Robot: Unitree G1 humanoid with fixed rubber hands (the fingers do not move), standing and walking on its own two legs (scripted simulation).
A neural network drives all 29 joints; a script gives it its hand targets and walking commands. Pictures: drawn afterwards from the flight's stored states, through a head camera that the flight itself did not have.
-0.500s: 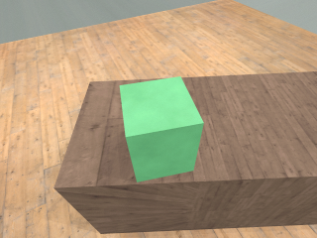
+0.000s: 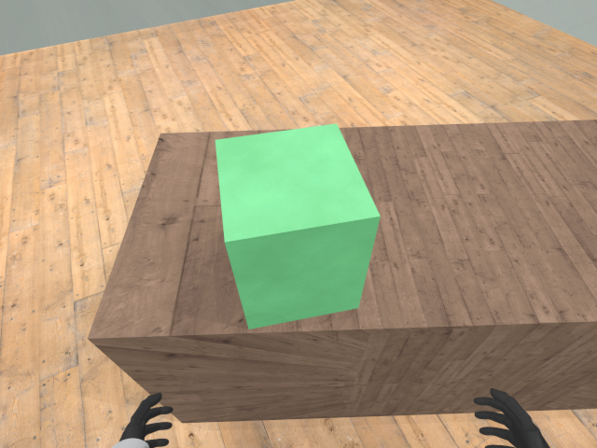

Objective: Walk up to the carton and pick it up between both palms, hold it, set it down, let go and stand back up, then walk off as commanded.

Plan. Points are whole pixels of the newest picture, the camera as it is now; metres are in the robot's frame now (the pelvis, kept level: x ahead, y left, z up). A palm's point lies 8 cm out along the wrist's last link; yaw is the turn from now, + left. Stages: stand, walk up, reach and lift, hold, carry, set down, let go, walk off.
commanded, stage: reach and lift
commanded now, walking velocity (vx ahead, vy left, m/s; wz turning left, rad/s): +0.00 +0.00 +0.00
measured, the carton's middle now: (291, 229) +0.46 +0.04 -0.01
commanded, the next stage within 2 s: none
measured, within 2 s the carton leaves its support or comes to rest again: neither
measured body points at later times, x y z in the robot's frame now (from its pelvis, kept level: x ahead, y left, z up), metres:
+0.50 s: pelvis +0.03 +0.00 +0.01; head +0.03 +0.01 +0.46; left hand +0.19 +0.24 -0.07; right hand +0.18 -0.23 -0.08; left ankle +0.01 +0.13 -0.73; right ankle +0.01 -0.12 -0.73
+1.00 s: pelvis +0.03 +0.00 +0.01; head +0.02 +0.00 +0.46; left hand +0.19 +0.22 -0.05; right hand +0.20 -0.23 -0.06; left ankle +0.01 +0.13 -0.73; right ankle +0.01 -0.12 -0.73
